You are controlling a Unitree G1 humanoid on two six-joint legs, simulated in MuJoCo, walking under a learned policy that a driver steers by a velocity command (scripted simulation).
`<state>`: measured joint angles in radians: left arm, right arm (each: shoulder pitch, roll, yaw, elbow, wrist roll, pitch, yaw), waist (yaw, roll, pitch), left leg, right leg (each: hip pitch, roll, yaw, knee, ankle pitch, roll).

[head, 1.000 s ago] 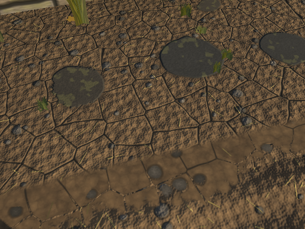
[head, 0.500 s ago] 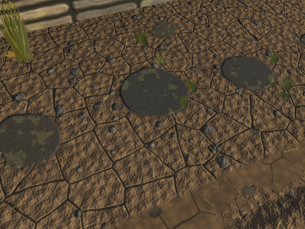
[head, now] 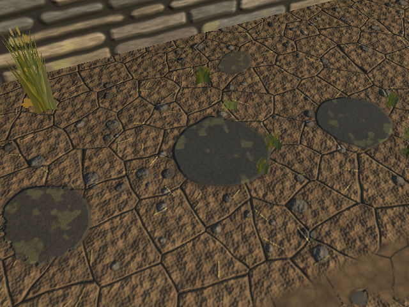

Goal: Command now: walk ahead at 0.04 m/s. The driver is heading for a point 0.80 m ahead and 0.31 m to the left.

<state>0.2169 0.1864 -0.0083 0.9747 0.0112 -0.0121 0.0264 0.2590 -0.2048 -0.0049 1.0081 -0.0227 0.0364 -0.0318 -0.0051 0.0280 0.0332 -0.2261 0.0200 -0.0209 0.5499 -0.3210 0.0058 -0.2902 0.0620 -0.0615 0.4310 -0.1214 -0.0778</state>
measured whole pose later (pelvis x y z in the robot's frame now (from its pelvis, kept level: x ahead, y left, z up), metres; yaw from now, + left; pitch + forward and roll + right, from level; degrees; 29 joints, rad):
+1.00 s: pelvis +0.14 -0.02 +0.01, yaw +3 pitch +0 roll +0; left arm 0.40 0.16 0.04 1.08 0.02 -0.09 0.02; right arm 0.32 -0.19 -0.05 1.06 -0.03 -0.05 0.02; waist 0.00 0.03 0.00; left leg -0.45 0.02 0.00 1.06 -0.28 0.09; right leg -0.08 0.04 -0.12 0.35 -0.27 -0.07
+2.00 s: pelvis +0.55 +0.03 +0.00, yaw +38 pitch +0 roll +1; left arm 0.13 0.26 0.02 0.74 0.01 0.00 0.04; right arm 0.27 -0.32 -0.09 0.81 -0.03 0.03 -0.01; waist -0.05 0.04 0.07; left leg -0.36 -0.14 -0.09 1.05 -0.51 0.04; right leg -0.32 0.01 -0.02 0.52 -0.19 -0.04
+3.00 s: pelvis +0.69 +0.34 -0.01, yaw +63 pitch -1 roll +0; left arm 0.20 0.23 0.01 0.82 0.01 -0.04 0.01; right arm 0.30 -0.24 -0.02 0.88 -0.01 -0.02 -0.02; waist -0.01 0.02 0.08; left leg -0.20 -0.13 -0.07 0.96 -0.51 0.04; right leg -0.37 0.03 -0.09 0.53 -0.16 -0.10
